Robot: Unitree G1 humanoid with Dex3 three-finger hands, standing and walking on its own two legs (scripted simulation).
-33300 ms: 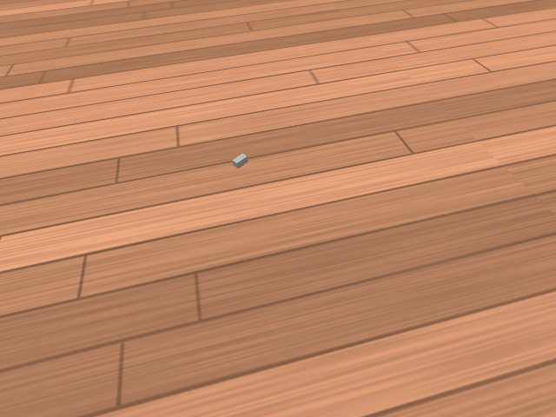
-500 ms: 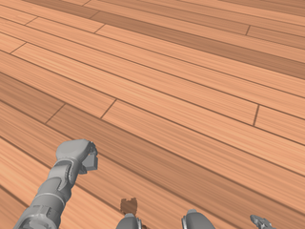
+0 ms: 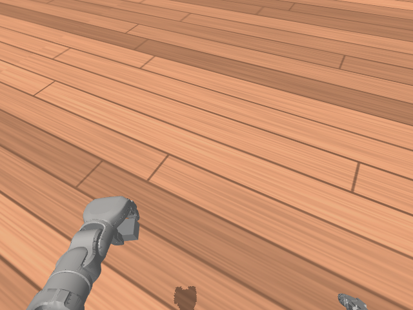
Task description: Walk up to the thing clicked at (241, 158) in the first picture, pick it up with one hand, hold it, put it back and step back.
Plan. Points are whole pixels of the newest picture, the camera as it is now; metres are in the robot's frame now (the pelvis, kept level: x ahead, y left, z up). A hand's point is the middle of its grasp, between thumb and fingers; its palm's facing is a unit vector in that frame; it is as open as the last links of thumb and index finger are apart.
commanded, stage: hold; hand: left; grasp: from above
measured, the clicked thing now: (120, 230) +0.34 +0.23 -0.10
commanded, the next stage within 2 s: crouch in 1.70 s
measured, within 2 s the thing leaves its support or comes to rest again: neither
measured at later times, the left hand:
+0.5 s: hand (113, 230) +0.31 +0.22 -0.03, palm faces -0.46 -0.01 -0.89, open 6.8 cm
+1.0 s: hand (114, 233) +0.29 +0.20 -0.01, palm faces -0.45 -0.02 -0.89, open 6.8 cm
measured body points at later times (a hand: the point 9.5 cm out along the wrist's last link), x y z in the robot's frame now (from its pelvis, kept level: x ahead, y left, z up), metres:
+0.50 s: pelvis +0.00 -0.01 +0.01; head +0.03 -0.02 +0.46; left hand +0.33 +0.22 +0.02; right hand +0.14 -0.26 -0.11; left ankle +0.02 +0.11 -0.71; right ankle +0.01 -0.15 -0.71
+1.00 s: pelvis -0.01 -0.02 +0.02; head +0.00 -0.04 +0.47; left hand +0.31 +0.20 +0.04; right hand +0.14 -0.27 -0.10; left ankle +0.02 +0.11 -0.71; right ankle +0.01 -0.15 -0.71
